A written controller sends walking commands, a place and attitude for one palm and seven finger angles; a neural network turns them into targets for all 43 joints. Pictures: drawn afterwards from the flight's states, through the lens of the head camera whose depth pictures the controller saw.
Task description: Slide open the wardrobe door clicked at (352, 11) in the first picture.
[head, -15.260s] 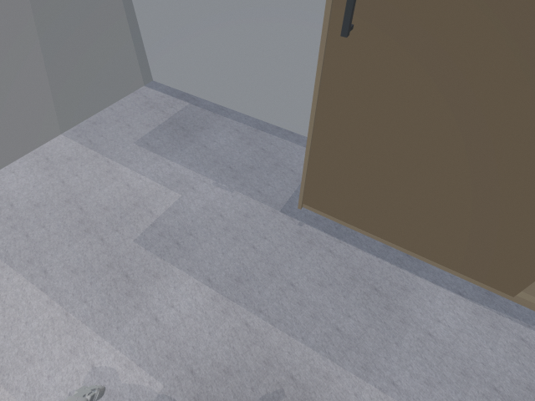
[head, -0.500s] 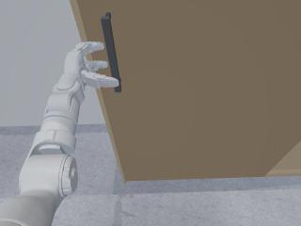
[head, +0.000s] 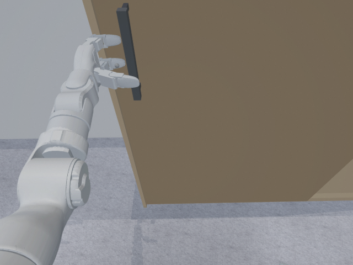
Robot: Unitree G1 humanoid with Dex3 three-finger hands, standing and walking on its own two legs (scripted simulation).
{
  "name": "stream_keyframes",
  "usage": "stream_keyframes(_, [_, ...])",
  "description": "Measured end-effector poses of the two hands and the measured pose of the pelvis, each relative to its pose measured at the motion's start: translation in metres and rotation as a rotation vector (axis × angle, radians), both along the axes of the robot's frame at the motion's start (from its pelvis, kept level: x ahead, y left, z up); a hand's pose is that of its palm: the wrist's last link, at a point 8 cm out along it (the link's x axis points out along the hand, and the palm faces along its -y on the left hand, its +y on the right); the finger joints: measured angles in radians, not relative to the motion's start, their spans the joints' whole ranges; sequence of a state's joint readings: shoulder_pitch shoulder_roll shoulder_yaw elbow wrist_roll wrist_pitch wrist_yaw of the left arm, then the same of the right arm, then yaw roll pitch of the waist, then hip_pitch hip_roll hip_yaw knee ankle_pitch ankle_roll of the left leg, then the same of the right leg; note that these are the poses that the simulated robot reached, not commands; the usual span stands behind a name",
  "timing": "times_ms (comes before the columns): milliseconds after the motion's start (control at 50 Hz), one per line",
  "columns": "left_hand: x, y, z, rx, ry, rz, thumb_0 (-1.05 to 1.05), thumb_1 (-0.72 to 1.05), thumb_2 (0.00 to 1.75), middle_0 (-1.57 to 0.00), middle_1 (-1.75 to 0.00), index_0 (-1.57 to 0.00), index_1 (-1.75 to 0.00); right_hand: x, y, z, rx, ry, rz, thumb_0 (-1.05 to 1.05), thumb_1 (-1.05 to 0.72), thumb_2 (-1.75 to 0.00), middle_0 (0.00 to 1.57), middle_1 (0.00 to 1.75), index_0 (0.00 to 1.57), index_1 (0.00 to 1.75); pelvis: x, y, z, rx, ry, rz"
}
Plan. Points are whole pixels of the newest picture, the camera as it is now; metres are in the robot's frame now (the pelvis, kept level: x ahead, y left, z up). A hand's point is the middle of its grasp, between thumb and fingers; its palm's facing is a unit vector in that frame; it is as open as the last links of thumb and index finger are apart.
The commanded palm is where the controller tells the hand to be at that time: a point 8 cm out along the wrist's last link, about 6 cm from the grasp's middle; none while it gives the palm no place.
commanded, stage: feel for the door with the fingertips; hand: left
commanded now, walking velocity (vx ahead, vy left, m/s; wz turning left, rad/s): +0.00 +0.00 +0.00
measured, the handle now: (132, 56) +0.54 +0.11 +0.21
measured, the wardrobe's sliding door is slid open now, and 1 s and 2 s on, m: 0.00 0.00 0.00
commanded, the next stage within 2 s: slide the fingers in behind the handle in 0.04 s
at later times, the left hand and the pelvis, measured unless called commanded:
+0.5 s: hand (121, 66) +0.49 +0.13 +0.22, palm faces +0.04 -1.00 +0.00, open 13.9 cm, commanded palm +0.46 +0.18 +0.22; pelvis +0.00 +0.01 +0.00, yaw -2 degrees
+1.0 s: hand (134, 67) +0.48 +0.09 +0.22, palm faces +0.04 -1.00 +0.00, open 14.0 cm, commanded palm +0.45 +0.15 +0.22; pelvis +0.01 +0.00 +0.00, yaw -1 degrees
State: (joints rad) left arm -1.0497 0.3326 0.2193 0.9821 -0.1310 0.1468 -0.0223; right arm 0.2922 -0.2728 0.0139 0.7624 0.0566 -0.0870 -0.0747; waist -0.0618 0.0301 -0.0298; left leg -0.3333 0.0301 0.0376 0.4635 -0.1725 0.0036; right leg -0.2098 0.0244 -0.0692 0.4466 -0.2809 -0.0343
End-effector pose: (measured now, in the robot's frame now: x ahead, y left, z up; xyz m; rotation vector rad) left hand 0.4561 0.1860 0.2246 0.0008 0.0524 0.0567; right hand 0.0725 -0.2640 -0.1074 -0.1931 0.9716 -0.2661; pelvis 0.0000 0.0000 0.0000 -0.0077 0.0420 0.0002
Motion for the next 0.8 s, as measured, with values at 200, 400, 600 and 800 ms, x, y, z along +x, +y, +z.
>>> stream_keyframes(200, [0.014,0.001,-0.005,0.014,-0.035,-0.001,-0.02,-0.50,0.30,-0.33,-1.23,-0.34,-1.25,-0.053,0.001,-0.007,0.003,0.120,-0.064,0.01,-0.90,-0.90,0.20,0.30,0.20,0.30,0.003,0.006,0.000,-0.002,0.023,-0.015])
stream_keyframes(400, [0.012,-0.002,-0.005,-0.009,-0.034,-0.013,-0.02,-0.50,0.30,-0.31,-1.22,-0.32,-1.23,-0.049,0.013,-0.005,0.019,0.081,-0.077,0.01,-0.90,-0.90,0.20,0.30,0.20,0.30,0.005,0.012,0.000,-0.004,0.018,-0.028])
stream_keyframes(600, [0.003,-0.011,-0.007,-0.011,-0.025,-0.022,-0.02,-0.50,0.30,-0.30,-1.20,-0.30,-1.21,-0.007,0.020,0.001,0.030,-0.024,-0.032,0.01,-0.90,-0.90,0.20,0.30,0.20,0.30,0.005,0.014,0.001,-0.003,0.006,-0.030])
stream_keyframes(800, [-0.001,-0.025,-0.002,0.010,-0.029,-0.026,-0.02,-0.50,0.30,-0.29,-1.20,-0.30,-1.21,0.018,0.020,0.004,0.030,-0.059,0.009,0.00,-0.90,-0.90,0.20,0.30,0.20,0.30,0.006,0.011,0.001,-0.001,-0.003,-0.016])
